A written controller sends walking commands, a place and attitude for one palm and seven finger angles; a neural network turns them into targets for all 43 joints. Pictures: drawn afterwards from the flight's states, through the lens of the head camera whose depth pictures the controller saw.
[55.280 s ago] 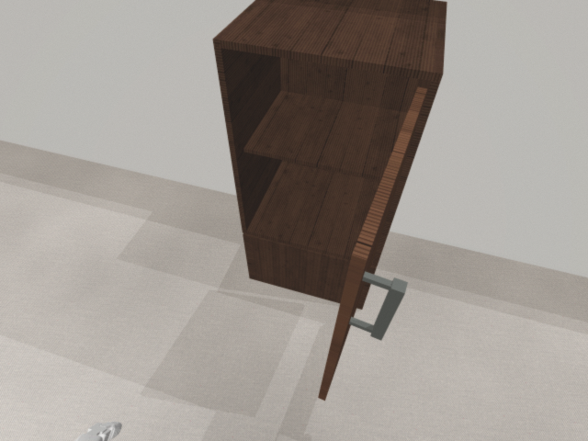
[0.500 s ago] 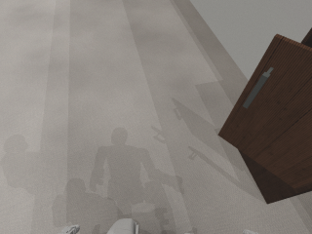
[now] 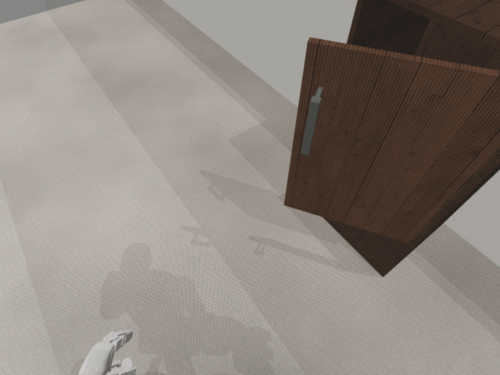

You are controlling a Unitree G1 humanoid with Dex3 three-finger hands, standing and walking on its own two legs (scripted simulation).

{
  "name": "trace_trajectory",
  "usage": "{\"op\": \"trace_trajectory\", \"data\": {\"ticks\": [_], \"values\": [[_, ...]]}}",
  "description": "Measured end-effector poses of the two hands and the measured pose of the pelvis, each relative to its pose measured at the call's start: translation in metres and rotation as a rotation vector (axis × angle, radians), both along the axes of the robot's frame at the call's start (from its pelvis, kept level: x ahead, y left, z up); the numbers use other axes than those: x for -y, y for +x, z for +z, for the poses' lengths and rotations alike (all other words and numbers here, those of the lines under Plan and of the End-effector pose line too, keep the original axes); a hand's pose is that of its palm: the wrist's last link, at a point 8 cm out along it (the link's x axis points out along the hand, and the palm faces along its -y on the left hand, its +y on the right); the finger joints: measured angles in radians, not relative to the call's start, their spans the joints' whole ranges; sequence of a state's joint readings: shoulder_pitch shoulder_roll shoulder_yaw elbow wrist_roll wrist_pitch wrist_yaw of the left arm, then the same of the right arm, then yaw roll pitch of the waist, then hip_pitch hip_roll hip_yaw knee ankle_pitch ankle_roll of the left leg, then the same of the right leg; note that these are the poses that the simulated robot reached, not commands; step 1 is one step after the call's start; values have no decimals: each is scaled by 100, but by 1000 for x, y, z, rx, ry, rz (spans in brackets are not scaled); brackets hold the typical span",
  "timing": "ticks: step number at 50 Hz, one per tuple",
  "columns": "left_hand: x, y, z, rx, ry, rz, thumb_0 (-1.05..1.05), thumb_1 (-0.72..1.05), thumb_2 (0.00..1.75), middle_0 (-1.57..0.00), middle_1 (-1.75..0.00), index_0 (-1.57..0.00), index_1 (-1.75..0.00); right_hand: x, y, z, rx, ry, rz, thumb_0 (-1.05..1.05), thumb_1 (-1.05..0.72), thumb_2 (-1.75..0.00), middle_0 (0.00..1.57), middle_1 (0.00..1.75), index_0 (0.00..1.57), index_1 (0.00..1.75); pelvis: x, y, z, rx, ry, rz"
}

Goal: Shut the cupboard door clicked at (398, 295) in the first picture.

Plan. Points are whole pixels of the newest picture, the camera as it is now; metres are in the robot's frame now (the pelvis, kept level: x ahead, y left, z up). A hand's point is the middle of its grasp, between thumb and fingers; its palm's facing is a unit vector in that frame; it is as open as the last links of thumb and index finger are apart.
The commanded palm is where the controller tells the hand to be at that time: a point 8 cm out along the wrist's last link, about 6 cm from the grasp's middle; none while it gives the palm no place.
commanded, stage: turn to face it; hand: left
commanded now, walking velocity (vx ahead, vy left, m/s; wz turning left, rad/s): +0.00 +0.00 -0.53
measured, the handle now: (312, 122) +0.63 -0.12 -0.01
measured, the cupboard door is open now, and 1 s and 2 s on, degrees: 33 33 33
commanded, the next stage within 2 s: take the last steps up to it in 0.50 s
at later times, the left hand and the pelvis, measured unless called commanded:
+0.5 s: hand (139, 372) +0.14 +0.21 -0.15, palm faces -0.19 -0.96 -0.21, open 7.4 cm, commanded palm none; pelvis +0.02 +0.02 +0.01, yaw -13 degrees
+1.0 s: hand (170, 362) +0.16 +0.16 -0.17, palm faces -0.36 -0.92 -0.15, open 7.4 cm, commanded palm none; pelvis +0.05 +0.00 +0.01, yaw -21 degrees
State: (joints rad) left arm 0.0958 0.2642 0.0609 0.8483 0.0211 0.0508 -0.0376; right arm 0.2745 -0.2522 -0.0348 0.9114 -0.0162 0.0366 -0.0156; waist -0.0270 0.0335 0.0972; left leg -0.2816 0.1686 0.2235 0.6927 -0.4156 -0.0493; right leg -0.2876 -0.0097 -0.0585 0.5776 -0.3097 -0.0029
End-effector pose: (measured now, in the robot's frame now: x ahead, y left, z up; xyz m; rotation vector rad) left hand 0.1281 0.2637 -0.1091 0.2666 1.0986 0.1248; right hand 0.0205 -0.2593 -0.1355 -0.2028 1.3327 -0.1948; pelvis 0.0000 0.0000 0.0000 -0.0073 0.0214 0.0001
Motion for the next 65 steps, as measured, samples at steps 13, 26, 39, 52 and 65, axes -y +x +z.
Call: {"op": "trace_trajectory", "data": {"ticks": [13, 26, 39, 52, 65], "values": [[22, -4, -4, -91, -27, -78, 1, 91, 90, -20, -30, -20, -30, 0, 24, 18, 113, -19, -108, 0, -91, -90, 20, 30, 20, 30, -9, 8, 11, 2, 14, -127], [8, 17, -12, -135, -47, -138, 1, 91, 90, -20, -30, -20, -29, -39, -7, 24, 90, -15, -174, 0, -90, -90, 20, 30, 20, 30, -24, 15, 15, 6, -11, -237], [43, 11, -7, -155, -21, -209, 0, 91, 90, -20, -30, -20, -30, -14, -50, 8, 2, 13, -312, 0, -91, -90, 20, 30, 20, 30, -6, 19, 13, 10, 0, -293], [65, 64, -26, -227, -88, -308, 1, 91, 90, -20, -30, -20, -29, -26, -61, 32, -13, -48, -385, 0, -91, -90, 20, 30, 20, 30, 7, 57, 16, 1, -12, -374], [177, 167, -19, -65, -61, -421, 0, 91, 90, -20, -30, -20, -29, 18, -86, 3, -219, 75, -516, 0, -90, -90, 20, 30, 20, 30, 87, 97, 1, -3, -7, -406]]}}
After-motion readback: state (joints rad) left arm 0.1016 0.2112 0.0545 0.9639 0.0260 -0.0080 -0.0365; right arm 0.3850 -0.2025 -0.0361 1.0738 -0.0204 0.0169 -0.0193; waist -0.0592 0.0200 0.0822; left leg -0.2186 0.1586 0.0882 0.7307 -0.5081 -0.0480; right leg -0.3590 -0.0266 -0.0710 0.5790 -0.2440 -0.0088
